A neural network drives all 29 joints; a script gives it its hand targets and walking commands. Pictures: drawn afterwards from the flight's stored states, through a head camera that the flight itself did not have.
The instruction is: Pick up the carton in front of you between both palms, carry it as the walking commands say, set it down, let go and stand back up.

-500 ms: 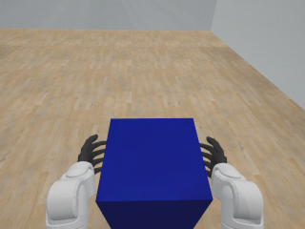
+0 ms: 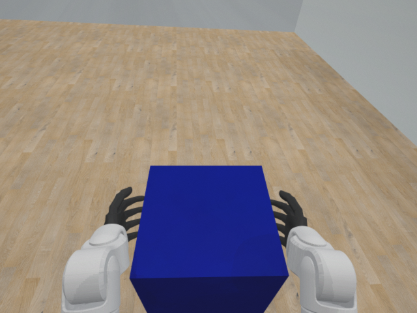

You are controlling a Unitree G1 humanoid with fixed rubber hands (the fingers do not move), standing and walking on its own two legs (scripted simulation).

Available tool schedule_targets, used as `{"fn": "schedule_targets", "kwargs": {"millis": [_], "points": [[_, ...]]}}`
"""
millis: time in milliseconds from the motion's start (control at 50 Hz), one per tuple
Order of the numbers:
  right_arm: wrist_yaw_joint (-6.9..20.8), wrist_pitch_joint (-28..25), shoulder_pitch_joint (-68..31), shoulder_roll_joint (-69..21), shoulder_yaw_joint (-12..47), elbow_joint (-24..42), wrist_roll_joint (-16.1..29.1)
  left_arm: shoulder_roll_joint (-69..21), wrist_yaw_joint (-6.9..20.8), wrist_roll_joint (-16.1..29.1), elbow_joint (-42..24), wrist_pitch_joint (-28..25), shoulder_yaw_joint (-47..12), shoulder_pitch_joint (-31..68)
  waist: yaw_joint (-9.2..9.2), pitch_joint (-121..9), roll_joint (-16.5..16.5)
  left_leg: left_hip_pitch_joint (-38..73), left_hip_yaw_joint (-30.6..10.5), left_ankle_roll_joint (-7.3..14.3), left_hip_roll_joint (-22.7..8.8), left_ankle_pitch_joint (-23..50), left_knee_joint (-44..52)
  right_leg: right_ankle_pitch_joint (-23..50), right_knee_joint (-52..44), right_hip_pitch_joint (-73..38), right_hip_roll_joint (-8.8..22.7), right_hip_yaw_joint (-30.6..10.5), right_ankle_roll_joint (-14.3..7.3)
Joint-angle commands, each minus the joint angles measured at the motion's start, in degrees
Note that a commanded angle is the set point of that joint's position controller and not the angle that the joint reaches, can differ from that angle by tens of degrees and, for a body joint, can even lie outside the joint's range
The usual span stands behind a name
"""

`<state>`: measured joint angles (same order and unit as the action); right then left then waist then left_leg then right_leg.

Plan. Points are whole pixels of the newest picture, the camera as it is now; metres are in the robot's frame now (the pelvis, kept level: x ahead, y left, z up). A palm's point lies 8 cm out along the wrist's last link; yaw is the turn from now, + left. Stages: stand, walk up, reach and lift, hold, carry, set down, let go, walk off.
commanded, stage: carry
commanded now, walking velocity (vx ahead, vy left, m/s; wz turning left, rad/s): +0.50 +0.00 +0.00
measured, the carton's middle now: (206, 247) +0.26 +0.00 +0.02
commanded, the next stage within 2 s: none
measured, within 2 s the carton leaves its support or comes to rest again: neither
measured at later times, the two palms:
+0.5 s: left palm (149, 106) +0.58 +0.15 +0.12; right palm (262, 114) +0.59 -0.15 +0.12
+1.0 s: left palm (153, 59) +0.92 +0.18 +0.11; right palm (236, 63) +0.91 -0.12 +0.11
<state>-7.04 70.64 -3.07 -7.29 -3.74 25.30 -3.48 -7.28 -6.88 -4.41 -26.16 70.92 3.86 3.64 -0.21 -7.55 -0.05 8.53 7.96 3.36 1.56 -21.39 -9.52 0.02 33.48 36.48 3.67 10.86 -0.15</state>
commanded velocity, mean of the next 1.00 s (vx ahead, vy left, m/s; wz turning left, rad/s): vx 0.50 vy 0.00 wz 0.00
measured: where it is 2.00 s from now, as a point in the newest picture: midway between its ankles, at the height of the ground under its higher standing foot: (197, 156)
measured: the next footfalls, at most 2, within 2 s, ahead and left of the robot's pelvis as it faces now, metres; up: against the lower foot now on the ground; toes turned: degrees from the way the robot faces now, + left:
right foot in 0.08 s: +0.25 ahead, -0.09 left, +0.00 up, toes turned -11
left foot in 0.60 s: +0.62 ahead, +0.12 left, +0.00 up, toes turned +11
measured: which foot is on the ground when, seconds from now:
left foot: down 0.00-0.10, up 0.12-0.58, down 0.60-1.00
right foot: up 0.00-0.06, down 0.08-0.62, up 0.64-1.00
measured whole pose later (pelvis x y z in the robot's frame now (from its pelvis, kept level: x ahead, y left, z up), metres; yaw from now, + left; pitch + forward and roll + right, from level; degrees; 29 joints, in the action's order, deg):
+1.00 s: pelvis +0.68 +0.03 +0.02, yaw -1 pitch +3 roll -1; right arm -6.8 68.0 -0.3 -7.3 -2.5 29.0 -3.4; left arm -7.3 -6.4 -4.6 -30.1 68.6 2.6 1.0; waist -0.4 -5.6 -0.7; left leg 0.3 11.6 1.7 -1.2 -15.0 -11.2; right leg -3.3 38.1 35.6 6.8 7.7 1.1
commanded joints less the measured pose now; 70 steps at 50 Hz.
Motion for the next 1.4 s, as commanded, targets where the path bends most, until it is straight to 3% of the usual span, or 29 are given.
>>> {"fn": "schedule_targets", "kwargs": {"millis": [0, 20, 40, 60, 80, 100, 160, 220, 340, 460, 520, 560, 580, 600, 620, 640, 680, 700, 740, 880, 1020, 1080, 1100, 1120, 1140, 1160, 1220, 1260, 1380], "points": [[10.47, -0.68, -23.47, -46.23, 36.77, 4.53, 18.36, -49.07, 9.25, 19.05, -2.71, -0.54, -39.43, 23.30, -0.22, -4.30, 10.52, 2.17, 0.11, 0.31, -12.76, 69.13, -9.74, 1.64, -5.56, -10.25, -5.84, 5.34, -2.05], [10.56, -0.86, -23.59, -46.46, 37.07, 5.23, 18.51, -49.18, 9.29, 19.19, -2.95, -0.78, -39.49, 22.83, 0.35, -7.40, 12.41, 1.21, 1.31, -0.30, -12.84, 72.41, -16.61, -0.55, -6.38, -17.91, -7.41, 6.46, -2.29], [10.71, -1.06, -24.14, -46.49, 37.49, 5.75, 18.82, -49.74, 9.42, 19.20, -3.47, -1.08, -39.53, 23.16, 1.71, -10.59, 10.18, -3.88, 3.53, -1.46, -11.68, 66.48, -27.56, 0.08, -11.61, -29.52, -6.78, 5.99, -2.36], [10.88, -1.25, -25.64, -46.57, 38.24, 6.58, 19.01, -49.88, 9.66, 18.84, -3.72, -1.23, -39.07, 22.42, 2.72, -16.25, 4.76, -14.82, 2.13, -2.01, -10.43, 46.64, -40.91, -6.60, -11.19, -44.09, 2.64, -5.57, -3.53], [10.90, -1.21, -25.56, -47.80, 39.31, 7.60, 19.30, -49.12, 9.88, 18.82, -3.01, -1.70, -38.73, 23.75, 2.21, -22.13, -10.25, -38.07, -0.94, -5.17, -1.80, 9.69, -62.28, -8.62, -11.85, -62.18, 23.18, -36.95, -15.15], [11.20, -1.35, -25.11, -46.92, 39.32, 7.41, 19.26, -50.68, 10.09, 19.02, -1.41, -2.03, -38.71, 19.95, 1.83, -20.63, -11.39, -42.54, -7.50, -3.21, -0.08, -3.34, -69.43, -2.71, -18.95, -55.62, 21.55, -42.20, -16.59], [11.41, -2.92, -25.31, -51.89, 40.33, 6.33, 19.16, -54.24, 10.93, 19.80, -3.02, -3.33, -39.80, 22.44, 1.03, -13.62, -0.51, -42.64, -9.27, -1.05, -8.07, 3.19, -63.66, -2.38, -20.51, -40.56, 16.43, -23.00, -10.51], [11.03, -3.87, -22.89, -52.81, 40.33, 5.14, 17.71, -53.91, 11.54, 20.43, -3.69, -3.85, -40.62, 22.30, 0.77, -11.20, -3.93, -39.43, -6.28, -2.33, -8.83, 8.02, -52.97, -11.48, -24.75, -32.67, 12.76, -14.44, -7.84], [9.40, -2.91, -23.17, -49.19, 40.20, 7.62, 17.27, -48.03, 11.60, 20.82, -6.18, -2.71, -39.28, 21.46, 0.90, -5.05, -6.39, -46.02, -0.99, -5.02, -8.73, 16.26, -34.42, -1.43, -26.77, -36.51, 9.96, -7.58, -7.50], [8.35, 0.38, -24.11, -44.09, 39.12, 7.96, 18.08, -42.28, 9.91, 18.83, -4.69, 0.13, -35.76, 19.52, 1.45, -0.17, -7.82, -46.58, 2.69, -3.52, -6.47, 20.79, -23.79, 11.15, -23.48, -42.17, 9.29, -3.80, -6.76], [8.34, 1.45, -25.11, -43.39, 38.38, 7.64, 18.63, -41.97, 9.42, 18.74, -4.51, 1.08, -35.60, 20.88, 1.10, 0.55, -9.29, -39.32, 4.37, -1.75, -4.71, 21.01, -19.08, 21.91, -20.05, -42.79, 9.85, -1.80, -5.07], [8.48, 1.59, -24.61, -43.74, 37.52, 6.64, 18.61, -42.34, 9.43, 19.21, -5.19, 1.41, -36.33, 22.14, -0.26, -5.62, -8.42, -23.06, 8.55, -1.24, -0.31, 18.55, -15.61, 31.24, -5.55, -40.81, 7.90, 2.82, -2.43], [8.68, 1.57, -24.11, -43.76, 37.03, 6.23, 18.40, -42.40, 9.44, 19.45, -5.54, 1.48, -36.74, 22.96, -1.24, -10.16, -4.80, -9.83, 6.19, -1.28, -2.12, 15.50, -15.18, 22.67, 5.93, -33.57, 5.80, 2.91, -1.13], [9.02, 1.42, -24.47, -43.26, 36.48, 6.01, 18.09, -43.33, 9.45, 19.98, -6.55, 1.66, -37.67, 24.17, -1.34, -17.47, 7.10, 5.88, -19.08, 4.82, -19.24, 6.09, -13.14, 4.63, 23.92, -17.10, 1.78, 0.89, 1.42], [9.31, 0.97, -23.49, -45.15, 37.05, 4.16, 18.84, -44.18, 9.76, 20.10, -6.55, 1.69, -38.22, 24.08, -0.92, -19.84, 18.88, 10.56, -39.48, 10.46, -27.60, 9.25, -3.78, -24.63, 38.02, -4.23, -5.89, -3.82, 2.16], [9.78, 0.47, -23.57, -47.22, 37.17, 4.88, 19.11, -46.45, 10.17, 20.62, -5.89, 1.13, -39.20, 24.86, -0.74, -17.67, 14.45, 7.91, -33.68, 9.94, -26.23, 17.49, -4.07, -25.10, 44.64, -1.03, -2.39, -10.62, 0.67], [10.68, -1.16, -24.87, -52.68, 38.23, 5.39, 19.17, -51.88, 11.17, 20.88, -4.93, -0.42, -40.64, 25.65, -0.68, -15.31, 4.37, 0.05, -21.00, 6.23, -22.86, 27.38, -5.90, -20.25, 41.21, -0.78, 2.52, -11.43, -0.91], [11.00, -1.88, -25.68, -54.35, 38.74, 5.43, 19.33, -53.96, 11.41, 20.84, -4.23, -1.24, -41.01, 25.69, -0.36, -14.65, 3.45, -3.58, -16.90, 4.34, -21.21, 24.77, -4.56, -17.48, 36.74, -2.20, 3.86, -11.42, -0.92], [11.55, -3.10, -24.99, -55.59, 39.50, 5.30, 19.58, -56.01, 11.43, 20.08, -3.18, -2.68, -41.52, 23.66, -0.19, -14.36, 5.85, -6.52, -12.18, 2.87, -19.29, 21.10, -2.28, -14.16, 31.72, -4.16, 3.73, -9.22, -0.51], [12.22, -4.32, -22.16, -51.18, 40.16, 7.84, 19.91, -53.55, 10.19, 18.25, -5.24, -4.33, -41.67, 20.34, -0.49, -7.03, 7.42, -4.39, -4.61, 4.21, -16.40, 22.18, 1.79, -5.35, 11.79, 2.44, 3.52, -3.82, 1.94], [10.11, -1.15, -20.91, -43.41, 37.80, 8.87, 18.41, -45.43, 9.15, 19.07, -7.69, -0.79, -39.78, 20.47, -0.80, 0.29, 8.60, -2.10, -0.33, 2.84, -15.93, 33.65, -0.40, -0.36, -3.40, -1.73, 1.01, 0.04, -0.33], [9.47, 0.25, -22.17, -41.95, 37.49, 8.95, 18.30, -43.42, 9.04, 19.29, -6.45, 0.41, -38.19, 20.07, 0.52, -3.66, 9.07, -2.96, 4.18, -0.02, -14.62, 47.97, -12.48, -2.67, -7.12, -16.79, -3.20, 4.28, -1.68], [9.36, 0.65, -22.47, -41.60, 37.59, 8.99, 18.32, -43.17, 9.09, 19.23, -5.67, 0.63, -37.49, 19.72, 1.36, -7.12, 6.26, -7.77, 6.31, -1.60, -12.08, 46.47, -22.97, -5.79, -8.46, -28.17, -4.77, 5.29, -1.76], [9.32, 0.95, -23.31, -41.14, 37.65, 9.02, 18.29, -42.72, 9.19, 19.04, -5.63, 0.93, -36.79, 19.55, 2.35, -11.54, -0.26, -17.25, 5.26, -2.76, -10.14, 31.23, -36.88, -13.46, -10.44, -39.57, 4.50, -6.53, -2.31], [9.21, 1.36, -23.66, -42.09, 38.50, 10.32, 18.35, -42.39, 9.44, 19.10, -4.53, 0.72, -36.48, 21.04, 1.92, -16.77, -16.39, -36.77, 2.10, -5.61, -2.37, 9.86, -55.49, -21.28, -17.30, -53.60, 20.87, -35.89, -11.14], [9.54, 1.42, -24.75, -42.66, 38.79, 9.86, 18.77, -44.82, 9.76, 19.60, -3.54, 0.63, -36.82, 19.15, 1.63, -14.59, -16.69, -43.12, -4.55, -4.50, -1.28, -4.90, -63.44, -9.85, -22.38, -51.02, 21.60, -41.07, -12.48], [10.64, -0.52, -25.79, -51.31, 40.83, 7.34, 19.30, -52.22, 11.22, 20.60, -4.53, -1.08, -38.49, 22.42, 1.01, -13.14, -2.69, -42.92, -8.47, -1.78, -8.95, 2.62, -61.10, 4.41, -19.09, -41.66, 16.65, -21.19, -7.84], [10.90, -2.00, -25.45, -54.48, 41.63, 6.75, 19.01, -54.49, 11.91, 20.95, -4.74, -2.32, -39.41, 23.06, 0.90, -13.38, -5.17, -40.10, -6.64, -2.40, -9.31, 6.71, -55.16, 0.83, -21.36, -38.33, 14.37, -15.03, -5.55], [9.81, -3.91, -23.28, -53.81, 42.12, 7.94, 17.57, -52.06, 12.79, 21.20, -6.31, -3.64, -39.72, 21.02, 1.02, -8.25, -7.57, -47.03, -1.80, -4.95, -9.03, 13.74, -40.42, 0.27, -25.40, -40.67, 11.99, -8.69, -7.18]]}}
